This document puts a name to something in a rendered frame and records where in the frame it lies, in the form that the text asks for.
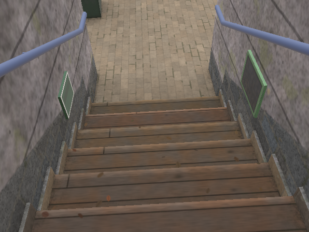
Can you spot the stairs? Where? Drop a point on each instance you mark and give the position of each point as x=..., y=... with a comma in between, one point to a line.
x=168, y=165

